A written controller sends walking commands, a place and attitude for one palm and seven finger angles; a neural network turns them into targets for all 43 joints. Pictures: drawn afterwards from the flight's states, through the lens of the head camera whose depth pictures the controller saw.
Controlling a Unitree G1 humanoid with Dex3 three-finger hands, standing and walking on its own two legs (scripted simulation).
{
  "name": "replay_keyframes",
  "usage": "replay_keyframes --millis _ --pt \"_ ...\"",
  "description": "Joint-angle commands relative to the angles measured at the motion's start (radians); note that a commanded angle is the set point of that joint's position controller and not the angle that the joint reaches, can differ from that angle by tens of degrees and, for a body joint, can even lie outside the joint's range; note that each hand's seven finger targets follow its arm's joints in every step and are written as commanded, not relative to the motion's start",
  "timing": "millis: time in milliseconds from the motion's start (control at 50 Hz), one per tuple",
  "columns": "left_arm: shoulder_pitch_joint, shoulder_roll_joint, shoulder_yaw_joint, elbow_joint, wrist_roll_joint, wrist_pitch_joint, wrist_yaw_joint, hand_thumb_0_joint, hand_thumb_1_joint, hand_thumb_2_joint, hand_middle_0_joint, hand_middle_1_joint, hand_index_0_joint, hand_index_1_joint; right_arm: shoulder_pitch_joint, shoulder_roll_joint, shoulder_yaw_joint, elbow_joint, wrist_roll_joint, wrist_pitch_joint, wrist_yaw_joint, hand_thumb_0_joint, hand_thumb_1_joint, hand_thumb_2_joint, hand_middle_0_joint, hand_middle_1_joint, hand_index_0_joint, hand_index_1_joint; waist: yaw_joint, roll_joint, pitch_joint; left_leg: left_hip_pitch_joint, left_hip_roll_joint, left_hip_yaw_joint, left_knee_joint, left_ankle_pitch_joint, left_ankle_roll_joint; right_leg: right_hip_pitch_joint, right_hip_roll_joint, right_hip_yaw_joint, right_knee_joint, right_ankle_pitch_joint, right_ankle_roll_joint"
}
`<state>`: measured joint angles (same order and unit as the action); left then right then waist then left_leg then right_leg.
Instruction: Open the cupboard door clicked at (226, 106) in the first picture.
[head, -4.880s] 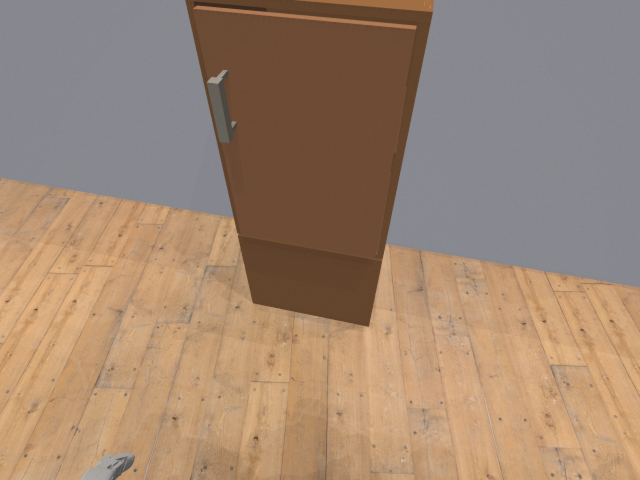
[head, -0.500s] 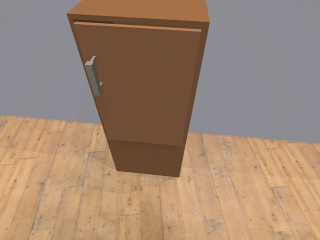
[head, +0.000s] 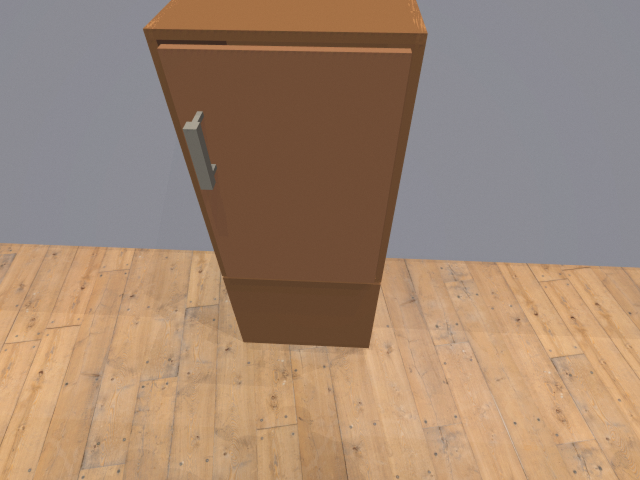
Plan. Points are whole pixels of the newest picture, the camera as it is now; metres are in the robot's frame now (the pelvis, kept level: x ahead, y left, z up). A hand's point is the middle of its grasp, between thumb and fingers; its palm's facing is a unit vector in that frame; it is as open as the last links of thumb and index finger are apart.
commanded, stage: look again from close up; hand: left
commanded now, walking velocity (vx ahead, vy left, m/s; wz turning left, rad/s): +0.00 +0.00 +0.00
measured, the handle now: (203, 150) +0.63 +0.25 +0.07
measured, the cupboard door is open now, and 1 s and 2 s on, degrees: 0 0 0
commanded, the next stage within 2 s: shuffle to correct the standing spot in 0.06 s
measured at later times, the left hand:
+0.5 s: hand out of the picture +0.00 +0.17 -0.19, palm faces +0.11 -0.98 -0.14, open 7.4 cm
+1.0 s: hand (198, 425) +0.23 +0.21 -0.17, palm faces +0.04 -0.97 -0.23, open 7.4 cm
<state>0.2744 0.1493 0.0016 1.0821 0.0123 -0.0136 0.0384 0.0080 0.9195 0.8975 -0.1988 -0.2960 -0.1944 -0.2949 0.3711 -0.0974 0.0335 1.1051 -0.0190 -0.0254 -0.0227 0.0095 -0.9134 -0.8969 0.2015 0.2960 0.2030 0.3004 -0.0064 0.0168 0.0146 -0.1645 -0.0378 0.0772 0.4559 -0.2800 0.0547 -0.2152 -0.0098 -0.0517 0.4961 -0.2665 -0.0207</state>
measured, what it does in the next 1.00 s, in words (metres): walks ahead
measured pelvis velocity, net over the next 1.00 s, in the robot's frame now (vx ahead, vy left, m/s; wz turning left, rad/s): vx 0.13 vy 0.03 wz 0.04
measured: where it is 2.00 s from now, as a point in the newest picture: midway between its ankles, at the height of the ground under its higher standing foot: outside the picture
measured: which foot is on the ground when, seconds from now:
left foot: down 0.00-1.00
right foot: down 0.00-0.54, up 0.56-1.00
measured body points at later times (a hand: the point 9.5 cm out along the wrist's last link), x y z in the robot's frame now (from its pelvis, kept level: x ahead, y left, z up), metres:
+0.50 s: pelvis +0.05 +0.02 -0.01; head +0.07 +0.03 +0.44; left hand +0.00 +0.22 -0.18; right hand +0.05 -0.21 -0.17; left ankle +0.01 +0.09 -0.74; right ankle +0.00 -0.10 -0.74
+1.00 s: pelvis +0.13 +0.03 -0.01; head +0.19 +0.02 +0.44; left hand +0.23 +0.26 -0.15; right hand +0.10 -0.18 -0.17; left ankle +0.02 +0.09 -0.73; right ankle +0.18 -0.05 -0.72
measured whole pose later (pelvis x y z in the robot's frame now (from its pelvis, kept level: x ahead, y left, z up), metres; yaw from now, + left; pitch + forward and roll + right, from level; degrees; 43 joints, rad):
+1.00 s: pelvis +0.13 +0.03 -0.01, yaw +2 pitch +0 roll -1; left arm 0.09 0.16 0.04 0.93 0.03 0.02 0.03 0.01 0.91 0.90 -0.20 -0.30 -0.19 -0.29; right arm 0.33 -0.11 -0.03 1.05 -0.02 0.00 -0.05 0.01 -0.91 -0.90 0.20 0.30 0.21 0.30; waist -0.02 0.02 0.14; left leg -0.06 -0.04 0.08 0.50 -0.39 0.07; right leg -0.38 0.02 -0.11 0.66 -0.22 -0.04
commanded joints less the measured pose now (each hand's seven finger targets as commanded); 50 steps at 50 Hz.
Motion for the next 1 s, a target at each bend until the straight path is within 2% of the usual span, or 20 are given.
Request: replay_keyframes --millis 0,140,180,280,320,360,420,460,480,500,520,540,560,600,680,720,840,920,960,980 --pt "0.076 0.06 0.004 -0.015 0.0 -0.007 -0.004 0.0 0.9 0.9 -0.2 -0.3 -0.2 -0.3 0.043 -0.121 -0.025 -0.03 0.001 -0.018 -0.014 0.0 -0.9 -0.9 0.2 0.3 0.2 0.3 0.021 0.003 0.083 -0.125 0.152 -0.178 -0.169 0.038 0.017 0.025 -0.072 0.076 -0.052 0.05 -0.03" --pt "0.09 0.055 0.001 0.009 -0.001 -0.009 -0.003 0.0 0.9 0.9 -0.2 -0.3 -0.2 -0.3 0.037 -0.119 -0.024 -0.012 0.003 -0.021 -0.019 0.0 -0.9 -0.9 0.2 0.3 0.2 0.3 0.011 0.0 0.052 -0.055 0.144 -0.148 -0.13 0.168 0.014 0.022 -0.081 0.092 -0.051 0.122 -0.028" --pt "0.099 0.059 0.005 0.012 0.003 -0.01 -0.004 0.0 0.9 0.9 -0.2 -0.3 -0.2 -0.3 0.045 -0.127 -0.026 -0.006 0.003 -0.018 -0.017 0.0 -0.9 -0.9 0.2 0.3 0.2 0.3 0.012 -0.004 0.025 -0.039 0.139 -0.135 -0.111 0.097 0.02 0.034 -0.083 0.087 -0.031 0.055 -0.036" --pt "0.122 0.069 0.017 0.012 0.015 -0.009 -0.013 0.0 0.9 0.9 -0.2 -0.3 -0.2 -0.3 0.013 -0.132 -0.033 -0.029 0.0 -0.008 -0.008 0.0 -0.9 -0.9 0.2 0.3 0.2 0.3 0.022 -0.015 0.129 -0.141 0.116 -0.124 -0.07 -0.097 0.029 -0.011 -0.097 0.133 -0.041 -0.113 -0.065" --pt "0.153 0.087 0.027 0.014 0.015 -0.013 -0.013 0.0 0.9 0.9 -0.2 -0.3 -0.2 -0.3 0.006 -0.123 -0.033 -0.043 -0.001 -0.007 -0.005 0.0 -0.9 -0.9 0.2 0.3 0.2 0.3 0.029 -0.083 0.142 -0.203 0.073 -0.08 0.022 -0.097 0.016 0.022 -0.145 0.214 -0.088 -0.142 -0.095" --pt "0.206 0.124 0.045 0.025 0.012 -0.021 -0.009 0.0 0.9 0.9 -0.2 -0.3 -0.2 -0.3 -0.01 -0.102 -0.032 -0.062 -0.003 -0.011 -0.004 0.0 -0.9 -0.9 0.2 0.3 0.2 0.3 0.041 -0.167 0.11 -0.278 0.03 -0.018 0.17 -0.092 -0.01 0.112 -0.249 0.337 -0.147 -0.038 -0.151" --pt "0.242 0.141 0.062 0.024 0.02 -0.033 0.0 0.0 0.9 0.9 -0.2 -0.3 -0.2 -0.3 -0.065 -0.099 -0.036 -0.09 -0.004 -0.019 0.001 0.0 -0.9 -0.9 0.2 0.3 0.2 0.3 0.056 -0.137 0.104 -0.344 0.052 -0.022 0.251 -0.19 -0.021 0.16 -0.337 0.393 -0.148 0.191 -0.218" --pt "0.194 0.143 0.065 0.007 0.022 -0.031 -0.002 0.0 0.9 0.9 -0.2 -0.3 -0.2 -0.3 -0.042 -0.092 -0.039 -0.086 0.001 -0.024 0.007 0.0 -0.9 -0.9 0.2 0.3 0.2 0.3 0.029 -0.114 0.088 -0.224 0.057 -0.018 0.121 -0.149 -0.02 0.096 -0.304 0.289 -0.09 0.244 -0.185" --pt "0.147 0.134 0.062 -0.006 0.019 -0.026 -0.005 0.0 0.9 0.9 -0.2 -0.3 -0.2 -0.3 0.02 -0.091 -0.039 -0.063 0.003 -0.028 0.007 0.0 -0.9 -0.9 0.2 0.3 0.2 0.3 -0.009 -0.098 0.058 -0.064 0.047 -0.009 0.003 -0.05 -0.015 0.002 -0.241 0.199 -0.021 0.212 -0.142" --pt "0.103 0.099 0.056 -0.029 0.018 -0.02 -0.01 0.0 0.9 0.9 -0.2 -0.3 -0.2 -0.3 0.113 -0.124 -0.048 -0.027 -0.002 -0.033 0.005 0.0 -0.9 -0.9 0.2 0.3 0.2 0.3 -0.045 0.02 0.047 0.084 0.093 -0.087 -0.037 0.092 0.018 -0.122 -0.127 0.077 0.14 0.14 -0.088" --pt "0.062 0.059 0.047 -0.057 0.012 -0.016 -0.015 0.0 0.9 0.9 -0.2 -0.3 -0.2 -0.3 0.211 -0.208 -0.066 -0.006 -0.013 -0.034 -0.005 0.0 -0.9 -0.9 0.2 0.3 0.2 0.3 -0.079 0.24 0.02 0.211 0.288 -0.33 -0.102 0.277 0.114 -0.315 -0.003 -0.068 0.387 -0.134 -0.023" --pt "-0.012 0.054 0.039 -0.083 0.018 -0.017 -0.006 0.0 0.9 0.9 -0.2 -0.3 -0.2 -0.3 0.271 -0.208 -0.057 0.014 -0.013 -0.026 -0.016 0.0 -0.9 -0.9 0.2 0.3 0.2 0.3 -0.099 0.272 0.075 0.269 0.378 -0.44 -0.152 0.622 0.156 -0.474 0.014 -0.028 0.581 -0.353 -0.014" --pt "-0.018 0.074 0.042 -0.077 0.016 -0.012 0.001 0.0 0.9 0.9 -0.2 -0.3 -0.2 -0.3 0.242 -0.176 -0.042 0.009 -0.01 -0.026 -0.025 0.0 -0.9 -0.9 0.2 0.3 0.2 0.3 -0.074 0.18 0.091 0.244 0.384 -0.391 -0.107 0.892 0.162 -0.479 -0.041 0.041 0.642 -0.311 -0.015" --pt "0.004 0.047 0.038 -0.064 0.009 -0.011 -0.002 0.0 0.9 0.9 -0.2 -0.3 -0.2 -0.3 0.124 -0.138 -0.032 -0.041 -0.005 -0.036 -0.033 0.0 -0.9 -0.9 0.2 0.3 0.2 0.3 -0.019 0.002 0.084 0.187 0.355 -0.263 -0.074 1.122 0.171 -0.412 -0.075 0.04 0.615 -0.26 -0.001" --pt "0.022 0.042 0.037 -0.059 0.007 0.023 0.001 0.0 0.9 0.9 -0.2 -0.3 -0.2 -0.3 0.064 -0.165 -0.039 -0.057 0.004 -0.035 -0.046 0.0 -0.9 -0.9 0.2 0.3 0.2 0.3 0.015 0.075 0.038 0.178 0.261 -0.136 -0.097 1.213 0.06 -0.322 -0.034 0.007 0.535 -0.078 0.024" --pt "0.008 0.046 0.041 -0.072 0.008 0.034 0.004 0.0 0.9 0.9 -0.2 -0.3 -0.2 -0.3 0.057 -0.152 -0.045 -0.059 0.005 -0.024 -0.049 0.0 -0.9 -0.9 0.2 0.3 0.2 0.3 0.015 0.083 0.026 0.195 0.256 -0.114 -0.09 1.219 0.035 -0.326 -0.013 -0.013 0.503 -0.038 0.025" --pt "-0.114 0.071 0.052 -0.158 0.013 0.043 -0.002 0.0 0.9 0.9 -0.2 -0.3 -0.2 -0.3 0.053 -0.169 -0.082 -0.071 -0.008 0.008 -0.051 0.0 -0.9 -0.9 0.2 0.3 0.2 0.3 -0.009 0.109 0.009 0.269 0.27 -0.119 -0.025 1.225 0.058 -0.352 0.02 -0.045 0.41 -0.056 0.006" --pt "-0.065 0.091 0.058 -0.173 0.012 0.026 -0.004 0.0 0.9 0.9 -0.2 -0.3 -0.2 -0.3 0.026 -0.192 -0.102 -0.09 0.0 0.013 -0.042 0.0 -0.9 -0.9 0.2 0.3 0.2 0.3 0.026 0.134 -0.02 0.22 0.26 -0.117 0.086 1.233 0.033 -0.165 0.034 -0.058 0.164 0.01 -0.028" --pt "0.045 0.12 0.066 -0.148 0.013 0.015 0.0 0.0 0.9 0.9 -0.2 -0.3 -0.2 -0.3 0.002 -0.199 -0.108 -0.105 0.012 0.016 -0.034 0.0 -0.9 -0.9 0.2 0.3 0.2 0.3 0.078 0.076 -0.062 0.137 0.226 -0.114 0.212 1.053 0.011 0.006 0.005 -0.033 0.014 0.21 -0.048" --pt "0.097 0.169 0.075 -0.133 0.018 0.003 0.007 0.0 0.9 0.9 -0.2 -0.3 -0.2 -0.3 0.026 -0.175 -0.108 -0.113 0.02 0.019 -0.028 0.0 -0.9 -0.9 0.2 0.3 0.2 0.3 0.089 -0.064 -0.12 -0.003 0.144 -0.083 0.419 0.737 -0.017 0.162 -0.13 0.093 -0.003 0.614 -0.105"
